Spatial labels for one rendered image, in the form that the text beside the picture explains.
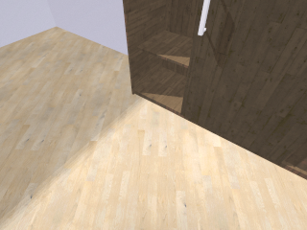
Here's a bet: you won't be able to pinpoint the handle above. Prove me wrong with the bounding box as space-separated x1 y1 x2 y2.
198 0 210 35

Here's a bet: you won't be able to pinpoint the wardrobe door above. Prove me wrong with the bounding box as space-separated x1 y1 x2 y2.
284 139 307 172
180 0 307 164

